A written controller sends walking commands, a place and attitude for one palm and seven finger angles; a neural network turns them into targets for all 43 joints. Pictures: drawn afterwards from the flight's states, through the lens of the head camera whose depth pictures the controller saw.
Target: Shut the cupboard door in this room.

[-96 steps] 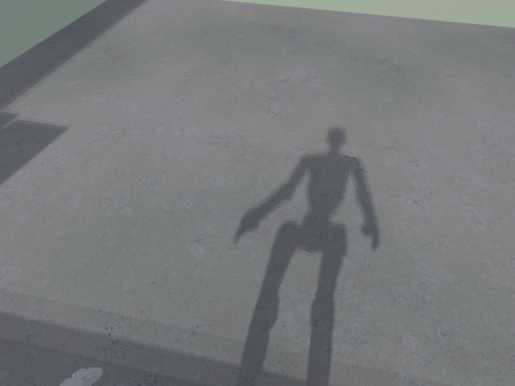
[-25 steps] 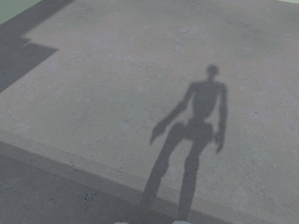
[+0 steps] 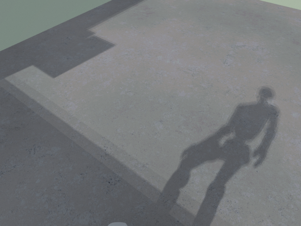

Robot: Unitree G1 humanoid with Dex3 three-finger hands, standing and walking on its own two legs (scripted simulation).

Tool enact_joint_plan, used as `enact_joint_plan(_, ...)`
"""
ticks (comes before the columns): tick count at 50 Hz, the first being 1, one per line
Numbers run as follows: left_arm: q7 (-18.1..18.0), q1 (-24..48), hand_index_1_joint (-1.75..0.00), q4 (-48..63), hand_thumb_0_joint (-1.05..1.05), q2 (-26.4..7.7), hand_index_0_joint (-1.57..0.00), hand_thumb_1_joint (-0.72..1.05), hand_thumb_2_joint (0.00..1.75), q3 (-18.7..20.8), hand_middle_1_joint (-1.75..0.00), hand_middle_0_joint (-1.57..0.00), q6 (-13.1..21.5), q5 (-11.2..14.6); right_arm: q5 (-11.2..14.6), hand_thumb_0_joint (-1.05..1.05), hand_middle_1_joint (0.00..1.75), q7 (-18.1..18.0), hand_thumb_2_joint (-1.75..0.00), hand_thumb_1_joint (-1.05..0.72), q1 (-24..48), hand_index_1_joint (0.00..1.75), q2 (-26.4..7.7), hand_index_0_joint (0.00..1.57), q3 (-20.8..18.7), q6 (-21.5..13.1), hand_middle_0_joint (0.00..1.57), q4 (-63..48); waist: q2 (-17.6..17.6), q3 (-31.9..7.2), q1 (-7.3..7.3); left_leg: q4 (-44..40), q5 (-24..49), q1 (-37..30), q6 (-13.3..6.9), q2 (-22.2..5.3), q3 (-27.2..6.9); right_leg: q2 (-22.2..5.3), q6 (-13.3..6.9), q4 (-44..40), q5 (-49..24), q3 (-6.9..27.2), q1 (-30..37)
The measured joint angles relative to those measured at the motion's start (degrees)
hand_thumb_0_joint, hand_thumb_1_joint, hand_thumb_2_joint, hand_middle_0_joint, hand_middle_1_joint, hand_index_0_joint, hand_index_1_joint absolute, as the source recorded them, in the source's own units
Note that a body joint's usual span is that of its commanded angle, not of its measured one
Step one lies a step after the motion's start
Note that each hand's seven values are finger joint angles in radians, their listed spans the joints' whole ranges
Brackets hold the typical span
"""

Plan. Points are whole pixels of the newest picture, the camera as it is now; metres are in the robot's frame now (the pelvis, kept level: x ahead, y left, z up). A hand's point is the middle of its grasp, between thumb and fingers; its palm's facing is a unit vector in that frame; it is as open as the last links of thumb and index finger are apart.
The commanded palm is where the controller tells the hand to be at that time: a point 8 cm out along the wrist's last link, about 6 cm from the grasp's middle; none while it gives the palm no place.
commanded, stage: turn or walk to find it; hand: left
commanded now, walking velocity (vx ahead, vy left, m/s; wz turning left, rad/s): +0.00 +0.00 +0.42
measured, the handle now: out of the picture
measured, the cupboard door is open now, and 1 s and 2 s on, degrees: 89 89 89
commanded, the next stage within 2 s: stand and wait in 0.70 s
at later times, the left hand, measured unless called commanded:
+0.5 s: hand out of the picture +0.03 +0.22 -0.15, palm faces +0.22 -0.93 -0.28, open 7.3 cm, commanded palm none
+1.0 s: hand out of the picture -0.12 +0.23 -0.19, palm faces +0.39 -0.90 -0.20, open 7.3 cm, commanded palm none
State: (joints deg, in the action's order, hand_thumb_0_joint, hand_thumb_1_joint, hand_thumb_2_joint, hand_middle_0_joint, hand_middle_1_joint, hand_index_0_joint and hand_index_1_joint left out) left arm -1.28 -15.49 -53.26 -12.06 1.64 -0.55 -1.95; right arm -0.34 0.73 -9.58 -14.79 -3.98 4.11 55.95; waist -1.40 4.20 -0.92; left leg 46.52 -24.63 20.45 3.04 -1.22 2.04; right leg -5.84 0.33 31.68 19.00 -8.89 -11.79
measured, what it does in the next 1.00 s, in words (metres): steps on the spot, turning left: left foot, then right foot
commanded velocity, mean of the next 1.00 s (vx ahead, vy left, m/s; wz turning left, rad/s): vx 0.00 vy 0.00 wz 0.29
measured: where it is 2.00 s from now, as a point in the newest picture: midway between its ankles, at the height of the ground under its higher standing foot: outside the picture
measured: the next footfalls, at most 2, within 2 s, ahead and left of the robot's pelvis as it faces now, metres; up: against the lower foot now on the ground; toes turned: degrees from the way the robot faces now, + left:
left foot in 0.06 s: +0.03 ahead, +0.13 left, +0.00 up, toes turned +6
right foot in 0.48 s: +0.03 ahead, -0.10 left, +0.00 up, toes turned +8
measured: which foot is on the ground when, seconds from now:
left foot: up 0.00-0.04, down 0.06-0.48, up 0.50-0.84, down 0.86-1.00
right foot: down 0.00-0.06, up 0.08-0.46, down 0.48-0.88, up 0.90-1.00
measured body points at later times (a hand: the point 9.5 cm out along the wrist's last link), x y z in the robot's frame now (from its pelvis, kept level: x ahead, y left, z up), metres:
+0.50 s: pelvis -0.02 +0.00 -0.01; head +0.01 -0.01 +0.44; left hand +0.02 +0.27 -0.13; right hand +0.08 -0.23 -0.16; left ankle -0.02 +0.13 -0.73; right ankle -0.01 -0.11 -0.74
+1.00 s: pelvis -0.05 +0.04 +0.00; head -0.04 +0.09 +0.45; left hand -0.14 +0.28 -0.17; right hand +0.11 -0.15 -0.13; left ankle -0.09 +0.12 -0.73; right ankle -0.03 -0.11 -0.69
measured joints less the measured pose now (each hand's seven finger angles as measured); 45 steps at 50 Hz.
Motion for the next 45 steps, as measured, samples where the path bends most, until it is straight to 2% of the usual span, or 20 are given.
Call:
enact_joint_plan(2,0.03,-0.61,-0.30,-0.57,0.00,-0.62,-0.21,0.90,0.89,0.31,-0.30,-0.20,-0.29,0.17,0.07,0.00,0.29,0.03,-0.90,-0.91,0.81,0.30,0.35,0.20,0.45,-0.78,0.20,-0.67,-0.59,0.08,-0.24,-8.96,4.38,-3.87,-0.56,0.15,1.15,-0.89,0.94,2.48,1.19,-0.98,-1.18)
enact_joint_plan(3,0.10,-1.08,-0.30,-0.68,0.00,-0.91,-0.21,0.90,0.89,0.52,-0.30,-0.20,-0.60,0.41,-0.04,0.00,0.29,0.11,-0.90,-0.91,0.98,0.30,0.28,0.20,0.66,-1.43,0.20,-1.22,-0.42,-0.21,-0.25,-13.08,7.85,-5.50,-1.63,-0.06,1.16,-1.16,1.43,4.99,2.11,-1.49,-2.52)
enact_joint_plan(4,0.13,-0.90,-0.30,-1.06,0.00,-1.61,-0.21,0.90,0.89,0.82,-0.30,-0.20,-1.14,0.58,-0.10,0.00,0.29,0.03,-0.90,-0.91,1.58,0.30,0.89,0.20,0.73,-1.97,0.20,-1.36,-1.53,0.16,-0.46,-12.56,7.40,-5.02,-2.83,0.76,1.34,-1.75,2.06,9.23,5.62,-0.25,-4.40)
enact_joint_plan(6,-0.18,-0.47,-0.30,-1.78,0.00,-2.64,-0.21,0.91,0.89,1.23,-0.30,-0.20,-2.56,0.66,-0.12,0.00,0.29,-0.14,-0.90,-0.91,2.34,0.30,2.03,0.20,1.28,-2.67,0.20,-1.80,-2.64,0.79,-1.13,-11.33,5.90,-4.69,-4.49,1.43,1.46,-0.82,2.81,18.91,11.31,3.15,-8.30)
enact_joint_plan(8,-0.13,0.18,-0.30,-2.52,0.01,-3.07,-0.20,0.91,0.89,1.60,-0.30,-0.20,-3.33,0.79,-0.28,0.00,0.29,-0.60,-0.90,-0.91,2.41,0.30,2.87,0.20,1.69,-3.00,0.20,-2.21,-2.39,0.82,-1.07,-12.71,6.41,-5.30,-5.05,1.55,0.78,0.34,3.27,25.99,10.72,4.77,-11.32)
enact_joint_plan(10,0.21,0.86,-0.30,-2.55,0.01,-3.24,-0.20,0.91,0.89,1.82,-0.30,-0.20,-3.36,0.86,-0.33,0.00,0.30,-0.87,-0.90,-0.91,2.24,0.30,3.44,0.20,2.06,-3.07,0.20,-2.35,-1.89,0.75,-0.93,-14.95,8.03,-6.09,-5.09,1.76,-0.11,0.86,3.68,28.82,8.27,5.51,-13.05)
enact_joint_plan(13,0.56,1.77,-0.30,-1.74,0.01,-3.03,-0.20,0.91,0.89,1.90,-0.30,-0.20,-3.16,0.95,-0.35,0.00,0.30,-0.91,-0.90,-0.91,1.66,0.30,3.87,0.20,2.31,-2.96,0.21,-2.32,-0.97,0.32,-0.65,-17.53,9.99,-6.73,-5.32,2.23,-1.39,1.19,4.11,27.54,5.96,6.26,-13.62)
enact_joint_plan(17,0.61,3.16,-0.30,-0.46,0.01,-2.19,-0.20,0.91,0.89,1.84,-0.30,-0.20,-3.00,0.99,-0.55,0.00,0.30,-0.78,-0.90,-0.91,0.50,0.30,3.96,0.20,2.07,-2.57,0.21,-2.19,0.36,-0.28,0.21,-18.89,11.45,-6.39,-5.22,2.96,-3.17,1.88,4.16,21.53,5.59,7.07,-11.97)
enact_joint_plan(21,0.45,4.39,-0.30,1.00,0.01,-0.98,-0.20,0.91,0.89,1.50,-0.30,-0.20,-2.25,1.22,-0.79,0.00,0.30,-0.62,-0.90,-0.91,-0.80,0.30,3.42,0.20,1.42,-1.94,0.21,-1.90,1.88,-0.59,1.26,-17.92,11.80,-4.87,-4.52,3.62,-5.14,3.34,3.63,11.62,4.63,7.25,-7.71)
enact_joint_plan(23,0.39,4.50,-0.30,1.83,0.00,-0.52,-0.20,0.91,0.89,1.24,-0.30,-0.20,-1.45,1.29,-0.64,0.00,0.30,-0.53,-0.90,-0.91,-1.66,0.30,3.00,0.20,1.01,-1.67,0.21,-1.77,2.34,-0.98,1.45,-16.09,11.29,-3.42,-3.86,4.17,-5.96,3.92,3.35,3.59,0.22,6.84,-4.18)
enact_joint_plan(24,0.27,4.43,-0.30,2.18,0.00,-0.24,-0.20,0.91,0.89,1.12,-0.30,-0.20,-0.90,1.12,-0.43,0.00,0.30,-0.44,-0.90,-0.91,-2.16,0.30,2.66,0.20,0.76,-1.57,0.21,-1.80,2.70,-1.28,1.40,-14.23,10.60,-2.17,-3.45,4.39,-6.37,4.05,1.92,0.32,-0.36,6.45,-2.79)
enact_joint_plan(25,0.14,4.62,-0.30,2.20,0.00,0.39,-0.20,0.91,0.89,0.94,-0.30,-0.20,-0.50,0.84,-0.31,0.00,0.30,-0.43,-0.90,-0.91,-2.29,0.30,2.14,0.20,0.39,-1.33,0.21,-1.63,3.70,-1.02,1.46,-10.54,6.81,-0.57,-2.97,4.27,-6.82,4.40,0.48,0.52,-0.45,5.72,-2.89)
enact_joint_plan(27,0.08,4.41,-0.30,2.55,0.00,1.21,-0.20,0.91,0.89,0.51,-0.30,-0.20,-0.12,0.71,-0.52,0.00,0.30,-0.43,-0.90,-0.91,-2.74,0.30,1.55,0.20,-0.27,-0.56,0.21,-1.17,4.21,-0.80,1.64,0.22,0.20,3.25,-2.31,4.64,-6.28,3.92,-1.00,0.89,-0.85,4.38,-2.66)
enact_joint_plan(30,0.03,3.59,-0.30,2.52,0.00,1.93,-0.20,0.91,0.89,0.13,-0.30,-0.20,-0.13,0.68,-0.66,0.00,0.30,0.04,-0.90,-0.91,-3.16,0.30,0.87,0.20,-0.93,0.10,0.21,-0.24,4.16,-0.64,1.80,14.33,1.28,7.40,-1.24,3.54,-4.46,3.17,-1.31,-1.06,-2.01,2.77,-1.04)
enact_joint_plan(33,-0.09,3.01,-0.30,1.87,0.00,2.22,-0.21,0.91,0.89,-0.01,-0.30,-0.20,-0.27,0.51,-0.71,0.00,0.30,0.30,-0.90,-0.91,-3.65,0.30,0.66,0.20,-1.11,0.28,0.20,0.41,3.53,-0.60,2.09,17.98,2.88,7.89,-0.14,1.55,-3.03,2.36,-1.12,-2.33,-2.52,1.21,-0.04)
enact_joint_plan(37,0.01,2.41,-0.30,1.09,0.00,2.06,-0.21,0.91,0.89,0.00,-0.30,-0.20,-0.11,0.23,-0.55,0.00,0.29,0.27,-0.90,-0.91,-3.42,0.30,0.96,0.20,-0.76,0.53,0.20,1.26,1.98,-0.18,1.59,10.97,0.55,4.51,0.59,-0.24,-1.44,0.92,-0.59,-2.30,-2.41,-0.46,0.12)
enact_joint_plan(40,0.11,1.86,-0.30,0.23,0.00,1.43,-0.21,0.90,0.89,0.20,-0.30,-0.20,0.05,0.03,-0.22,0.00,0.29,0.00,-0.90,-0.91,-2.31,0.30,1.45,0.20,-0.15,0.12,0.20,1.59,0.74,0.30,0.54,1.76,-0.73,0.48,0.27,-0.60,-0.21,-0.13,0.21,-0.99,-1.92,-1.22,-0.63)
enact_joint_plan(42,0.08,1.30,-0.30,-0.75,0.00,0.81,-0.21,0.90,0.89,0.42,-0.30,-0.20,-0.10,0.14,-0.10,0.00,0.29,-0.26,-0.90,-0.91,-1.50,0.30,1.83,0.20,0.35,-0.63,0.20,1.43,0.12,0.38,0.06,-6.25,2.27,-3.02,-0.14,-0.49,0.64,-0.68,1.05,0.65,-1.22,-1.65,-1.42)
enact_joint_plan(43,0.04,0.84,-0.30,-1.27,0.00,0.54,-0.21,0.90,0.89,0.51,-0.30,-0.20,-0.29,0.35,-0.09,0.00,0.29,-0.32,-0.90,-0.91,-1.23,0.30,1.88,0.20,0.61,-1.18,0.20,1.23,0.15,0.20,-0.08,-11.10,5.40,-5.19,-0.65,-0.63,1.01,-0.73,1.58,1.94,-0.63,-1.89,-2.02)
enact_joint_plan(45,-0.07,0.46,-0.30,-2.61,0.00,-0.73,-0.21,0.91,0.89,0.90,-0.30,-0.20,-1.17,0.77,-0.28,0.00,0.29,-0.53,-0.90,-0.91,-0.01,0.30,3.16,0.20,1.09,-2.17,0.20,1.34,-2.02,0.56,-0.86,-11.82,5.60,-5.71,-3.42,0.52,2.24,-1.74,2.32,5.90,2.86,-0.19,-3.73)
